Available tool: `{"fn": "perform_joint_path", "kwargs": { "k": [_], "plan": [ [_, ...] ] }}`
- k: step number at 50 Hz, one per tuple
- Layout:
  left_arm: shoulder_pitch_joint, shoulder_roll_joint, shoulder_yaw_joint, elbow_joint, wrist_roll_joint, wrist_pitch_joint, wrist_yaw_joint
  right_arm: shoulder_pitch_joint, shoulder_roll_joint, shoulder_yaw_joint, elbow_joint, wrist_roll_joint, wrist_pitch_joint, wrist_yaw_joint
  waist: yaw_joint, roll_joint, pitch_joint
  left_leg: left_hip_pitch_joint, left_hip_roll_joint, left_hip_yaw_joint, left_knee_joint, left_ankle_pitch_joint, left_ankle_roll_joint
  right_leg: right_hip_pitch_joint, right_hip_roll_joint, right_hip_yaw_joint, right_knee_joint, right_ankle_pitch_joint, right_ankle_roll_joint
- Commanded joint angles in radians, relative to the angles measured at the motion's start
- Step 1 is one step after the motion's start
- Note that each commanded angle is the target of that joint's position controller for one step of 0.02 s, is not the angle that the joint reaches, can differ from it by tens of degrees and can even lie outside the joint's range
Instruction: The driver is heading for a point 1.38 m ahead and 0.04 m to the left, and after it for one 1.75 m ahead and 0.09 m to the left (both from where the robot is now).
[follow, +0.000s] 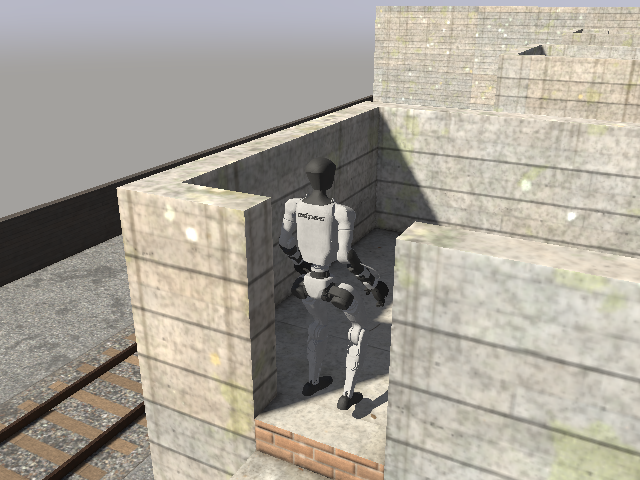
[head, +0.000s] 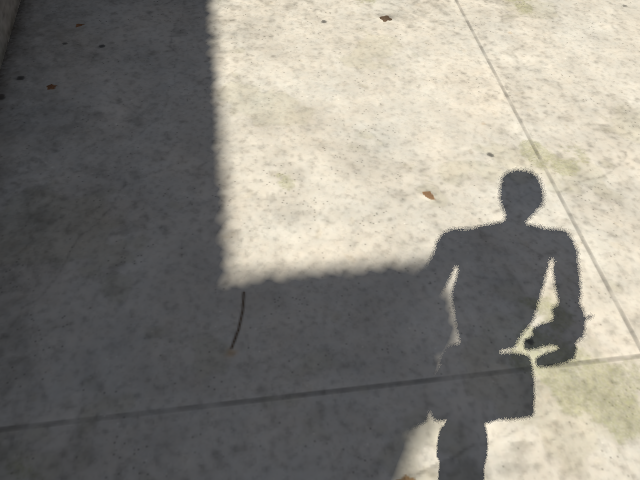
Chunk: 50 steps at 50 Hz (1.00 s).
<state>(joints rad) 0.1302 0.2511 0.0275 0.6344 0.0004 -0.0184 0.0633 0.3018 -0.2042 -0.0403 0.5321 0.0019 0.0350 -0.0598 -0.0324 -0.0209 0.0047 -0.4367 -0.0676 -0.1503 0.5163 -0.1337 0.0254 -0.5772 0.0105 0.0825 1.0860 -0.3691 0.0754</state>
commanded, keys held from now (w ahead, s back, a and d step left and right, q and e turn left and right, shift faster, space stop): q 0.32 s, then no key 0.10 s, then w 0.14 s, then w+e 0.44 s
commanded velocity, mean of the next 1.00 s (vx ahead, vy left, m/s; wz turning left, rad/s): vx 0.18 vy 0.00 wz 0.15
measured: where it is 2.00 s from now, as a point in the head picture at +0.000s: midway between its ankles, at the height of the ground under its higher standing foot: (321, 338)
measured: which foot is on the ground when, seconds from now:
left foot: down 0.00-0.14, up 0.16-0.58, down 0.60-1.00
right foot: up 0.00-0.12, down 0.14-0.60, up 0.62-1.00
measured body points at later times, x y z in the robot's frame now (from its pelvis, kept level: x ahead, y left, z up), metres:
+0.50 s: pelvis +0.01 -0.04 +0.01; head +0.02 -0.05 +0.46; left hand +0.09 +0.25 -0.07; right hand +0.25 -0.25 -0.08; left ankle -0.04 +0.11 -0.68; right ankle +0.04 -0.16 -0.73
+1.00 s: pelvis +0.17 +0.01 -0.01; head +0.20 +0.02 +0.44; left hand +0.35 +0.26 -0.10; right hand +0.22 -0.28 -0.12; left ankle -0.03 +0.10 -0.73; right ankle +0.37 -0.11 -0.69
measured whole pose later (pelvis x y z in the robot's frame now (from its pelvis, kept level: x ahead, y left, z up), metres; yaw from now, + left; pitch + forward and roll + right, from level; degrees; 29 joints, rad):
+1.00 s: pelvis +0.17 +0.01 -0.01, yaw +6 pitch +2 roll +0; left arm 0.10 0.26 0.06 0.69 -0.03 -0.03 -0.09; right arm 0.43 -0.27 -0.07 0.75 0.01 -0.08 -0.02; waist -0.07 -0.02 0.01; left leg 0.15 0.04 0.17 0.23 -0.42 -0.03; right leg -0.72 -0.06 -0.05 0.77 -0.08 -0.04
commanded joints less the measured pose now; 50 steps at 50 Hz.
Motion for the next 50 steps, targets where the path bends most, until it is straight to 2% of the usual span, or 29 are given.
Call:
{"fn": "perform_joint_path", "kwargs": {
  "k": [1, 3, 6, 7, 8, 9, 10, 11, 13, 14, 17, 18, 21, 22, 24, 26, 28, 29, 30, 31, 32, 33, 36, 38, 40, 43, 44, 47, 50],
  "plan": [
    [-0.011, 0.059, 0.018, -0.064, -0.015, -0.026, -0.001, -0.013, -0.202, -0.074, -0.084, 0.016, 0.002, 0.004, -0.006, 0.244, -0.152, 0.158, 0.205, -0.267, -0.162, 0.113, 0.191, 0.095, 0.022, -0.037, -0.195, 0.009, -0.002],
    [0.003, 0.078, 0.025, -0.06, -0.032, -0.03, -0.01, -0.043, -0.216, -0.079, -0.082, 0.027, 0.006, 0.008, 0.0, 0.255, -0.163, 0.195, 0.219, -0.309, -0.143, 0.135, 0.167, 0.155, 0.024, -0.034, -0.321, 0.039, -0.013],
    [0.076, 0.086, 0.045, -0.023, -0.021, -0.013, -0.024, -0.049, -0.188, -0.073, -0.064, 0.052, 0.002, 0.009, 0.029, 0.185, -0.149, 0.109, 0.168, -0.304, -0.093, 0.063, 0.1, 0.382, 0.012, -0.051, -0.65, 0.236, -0.046],
    [0.114, 0.121, 0.057, -0.023, -0.006, -0.002, -0.02, -0.03, -0.156, -0.064, -0.057, 0.045, -0.003, 0.009, 0.033, 0.099, -0.156, -0.023, 0.111, -0.251, 0.005, -0.171, 0.057, 0.523, -0.122, 0.044, -0.689, 0.281, -0.105],
    [0.105, 0.184, 0.064, -0.046, 0.021, 0.012, -0.017, 0.0, -0.084, -0.049, -0.061, 0.027, -0.009, 0.011, 0.0, -0.2, -0.152, -0.22, -0.074, -0.057, 0.298, -0.528, -0.01, 0.609, -0.374, 0.278, -0.689, 0.572, -0.227],
    [0.089, 0.201, 0.077, -0.047, 0.048, 0.006, -0.021, -0.048, -0.156, -0.077, -0.072, 0.022, -0.03, 0.007, 0.031, -0.289, -0.11, -0.299, -0.045, -0.005, 0.536, -0.557, -0.053, 0.45, -0.482, 0.416, -0.776, 0.407, -0.312],
    [0.015, 0.162, 0.07, -0.078, 0.047, -0.002, -0.018, -0.078, -0.207, -0.092, -0.063, 0.023, -0.034, 0.008, 0.019, -0.194, -0.063, -0.283, -0.002, -0.028, 0.666, -0.463, -0.057, 0.384, -0.404, 0.353, -0.799, 0.201, -0.286],
    [-0.055, 0.133, 0.061, -0.085, 0.032, -0.004, -0.014, -0.081, -0.21, -0.095, -0.049, 0.025, -0.024, 0.008, -0.01, -0.14, -0.022, -0.281, 0.007, -0.019, 0.715, -0.383, -0.066, 0.34, -0.325, 0.252, -0.807, 0.095, -0.23],
    [-0.113, 0.105, 0.043, -0.104, 0.006, -0.006, -0.001, -0.027, -0.188, -0.09, -0.009, 0.018, 0.002, 0.002, -0.034, -0.119, 0.005, -0.226, 0.017, -0.003, 0.851, -0.291, -0.104, 0.287, -0.256, 0.114, -0.811, 0.174, -0.22],
    [-0.113, 0.102, 0.037, -0.108, 0.011, -0.006, 0.005, -0.022, -0.182, -0.088, -0.001, 0.023, 0.005, -0.001, -0.03, -0.119, 0.009, -0.2, 0.021, 0.026, 0.898, -0.249, -0.121, 0.273, -0.237, 0.056, -0.812, 0.231, -0.233],
    [-0.024, 0.1, 0.033, -0.108, 0.028, 0.006, 0.024, -0.126, -0.183, -0.082, -0.025, 0.048, -0.007, 0.003, 0.041, -0.097, 0.0, -0.244, 0.036, 0.052, 0.893, -0.178, -0.154, 0.379, -0.248, 0.016, -0.789, 0.316, -0.278],
    [0.02, 0.091, 0.034, -0.111, 0.021, 0.006, 0.025, -0.117, -0.2, -0.083, -0.015, 0.027, -0.016, 0.002, 0.051, -0.084, 0.005, -0.255, 0.038, 0.034, 0.836, -0.189, -0.158, 0.423, -0.257, 0.026, -0.796, 0.289, -0.29],
    [0.086, 0.105, 0.044, -0.092, 0.013, 0.014, 0.025, -0.189, -0.123, -0.047, -0.04, 0.008, -0.037, 0.017, 0.081, -0.117, 0.0, -0.243, 0.101, 0.036, 0.541, -0.227, -0.155, 0.531, -0.266, 0.033, -0.811, 0.207, -0.296],
    [0.113, 0.113, 0.048, -0.083, 0.022, 0.021, 0.027, -0.208, -0.104, -0.03, -0.044, -0.002, -0.04, 0.03, 0.097, -0.124, -0.025, -0.203, 0.118, 0.065, 0.46, -0.224, -0.149, 0.528, -0.27, 0.031, -0.819, 0.13, -0.296],
    [0.131, 0.155, 0.065, -0.072, 0.007, 0.027, 0.022, -0.187, -0.103, -0.019, -0.032, 0.003, -0.051, 0.048, 0.095, -0.153, -0.032, -0.088, 0.127, 0.134, 0.331, -0.303, -0.126, 0.47, -0.275, 0.05, -0.858, 0.006, -0.297],
    [0.173, 0.144, 0.068, -0.039, 0.001, 0.027, 0.003, -0.125, -0.118, -0.03, 0.015, 0.006, -0.055, 0.047, 0.094, -0.158, 0.018, 0.069, 0.089, 0.169, 0.196, -0.349, -0.095, 0.371, -0.227, 0.004, -0.851, -0.04, -0.264],
    [0.138, 0.154, 0.07, -0.038, -0.024, 0.042, -0.002, -0.051, -0.128, -0.035, 0.025, 0.03, -0.076, 0.06, 0.03, -0.117, 0.015, 0.18, 0.102, 0.169, -0.005, -0.182, -0.007, 0.317, -0.283, 0.069, -0.82, -0.106, -0.275],
    [0.148, 0.119, 0.06, -0.028, -0.026, 0.044, -0.008, 0.017, -0.126, -0.039, 0.056, 0.025, -0.082, 0.057, 0.004, -0.088, 0.006, 0.305, 0.078, 0.169, -0.095, -0.182, 0.023, 0.249, -0.246, 0.051, -0.76, -0.085, -0.247],
    [0.085, 0.039, 0.036, -0.048, -0.018, 0.034, -0.027, 0.139, -0.139, -0.045, 0.085, 0.019, -0.083, 0.047, -0.049, -0.009, -0.05, 0.502, 0.179, 0.036, -0.111, -0.189, 0.069, 0.088, -0.183, -0.013, -0.574, -0.084, -0.187],
    [0.025, -0.029, 0.011, -0.085, -0.007, 0.01, -0.035, 0.219, -0.272, -0.082, 0.122, 0.014, -0.078, 0.044, -0.089, 0.318, -0.061, 0.615, 0.354, -0.244, -0.189, -0.354, 0.147, -0.193, -0.009, -0.217, -0.269, -0.138, -0.087],
    [-0.066, 0.069, 0.039, -0.119, -0.033, -0.009, -0.036, 0.22, -0.264, -0.085, 0.081, 0.017, -0.097, 0.041, -0.135, 0.299, 0.0, 0.54, 0.466, -0.431, -0.292, -0.478, 0.24, -0.31, -0.039, -0.116, -0.048, -0.219, -0.065],
    [-0.069, 0.135, 0.068, -0.121, -0.055, -0.023, -0.042, 0.161, -0.217, -0.066, 0.071, 0.012, -0.112, 0.04, -0.097, 0.223, 0.046, 0.519, 0.46, -0.417, -0.319, -0.594, 0.242, -0.372, -0.074, -0.043, 0.064, -0.158, -0.069],
    [0.042, 0.115, 0.073, -0.031, -0.037, -0.028, -0.05, 0.045, -0.143, -0.045, 0.055, 0.028, -0.131, 0.042, -0.004, 0.19, 0.079, 0.455, 0.37, -0.21, -0.337, -0.404, 0.161, -0.381, -0.097, 0.0, 0.124, 0.06, -0.063],
    [0.066, 0.073, 0.064, 0.008, -0.033, -0.028, -0.05, 0.046, -0.128, -0.042, 0.067, 0.014, -0.136, 0.034, 0.016, 0.165, 0.086, 0.387, 0.332, -0.074, -0.361, -0.263, 0.133, -0.33, -0.09, -0.001, 0.106, 0.165, -0.039],
    [0.039, 0.051, 0.054, 0.023, -0.03, -0.031, -0.06, 0.073, -0.14, -0.048, 0.084, -0.001, -0.144, 0.026, 0.006, 0.138, 0.083, 0.378, 0.324, 0.02, -0.364, -0.149, 0.131, -0.327, -0.091, 0.0, 0.035, 0.265, -0.016],
    [-0.049, 0.019, 0.036, 0.003, -0.03, -0.037, -0.098, 0.081, -0.17, -0.056, 0.111, 0.008, -0.144, 0.032, -0.009, 0.101, 0.134, 0.334, 0.337, 0.128, -0.392, -0.012, 0.137, -0.283, -0.091, -0.031, -0.111, 0.378, -0.024],
    [-0.073, 0.019, 0.036, 0.002, -0.041, -0.038, -0.116, 0.059, -0.191, -0.06, 0.119, -0.024, -0.143, 0.036, -0.012, 0.125, 0.119, 0.34, 0.322, 0.176, -0.399, -0.005, 0.142, -0.244, -0.099, -0.069, -0.156, 0.364, -0.045],
    [-0.146, 0.011, 0.023, -0.028, -0.031, -0.036, -0.153, 0.099, -0.213, -0.071, 0.142, 0.01, -0.137, 0.039, -0.039, 0.079, 0.153, 0.395, 0.349, 0.228, -0.405, 0.073, 0.145, -0.196, -0.098, -0.115, -0.285, 0.324, -0.097],
    [-0.122, 0.046, 0.029, -0.052, -0.033, -0.027, -0.175, 0.066, -0.263, -0.079, 0.155, 0.017, -0.122, 0.041, 0.005, 0.087, 0.068, 0.508, 0.354, 0.304, -0.25, 0.661, 0.117, -0.066, -0.03, -0.192, -0.38, 0.255, -0.157]
  ]
}}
